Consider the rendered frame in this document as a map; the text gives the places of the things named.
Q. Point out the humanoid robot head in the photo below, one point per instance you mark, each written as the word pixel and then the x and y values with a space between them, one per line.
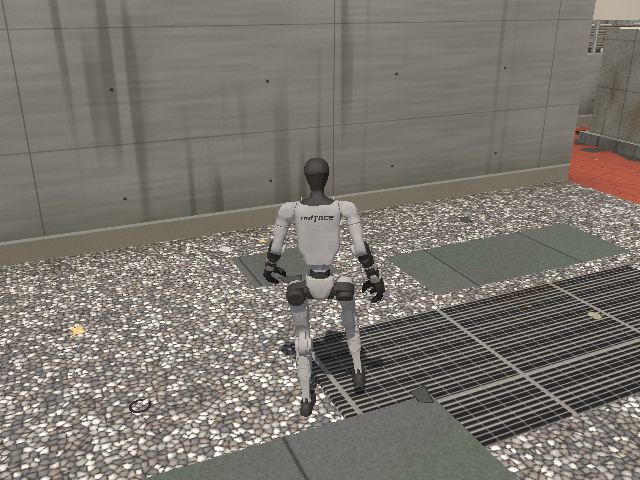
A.
pixel 316 171

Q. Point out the humanoid robot torso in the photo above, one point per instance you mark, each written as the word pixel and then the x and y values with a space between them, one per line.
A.
pixel 318 237

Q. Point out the left robot upper arm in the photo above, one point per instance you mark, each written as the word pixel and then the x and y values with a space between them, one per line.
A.
pixel 285 213

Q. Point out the right robot upper arm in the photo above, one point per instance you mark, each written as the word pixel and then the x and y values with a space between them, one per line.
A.
pixel 350 211

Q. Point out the robot right forearm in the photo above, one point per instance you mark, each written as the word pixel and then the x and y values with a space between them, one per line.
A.
pixel 369 265

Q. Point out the robot left forearm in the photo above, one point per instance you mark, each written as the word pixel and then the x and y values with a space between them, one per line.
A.
pixel 271 259

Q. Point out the left robot hand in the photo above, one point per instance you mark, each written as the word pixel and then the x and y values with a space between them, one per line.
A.
pixel 269 278

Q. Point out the right robot hand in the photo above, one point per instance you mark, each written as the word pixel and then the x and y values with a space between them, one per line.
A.
pixel 377 287

